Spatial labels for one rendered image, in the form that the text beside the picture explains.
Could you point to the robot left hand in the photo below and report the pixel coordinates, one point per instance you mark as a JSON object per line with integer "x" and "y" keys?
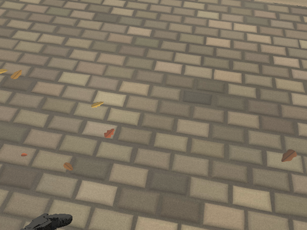
{"x": 49, "y": 222}

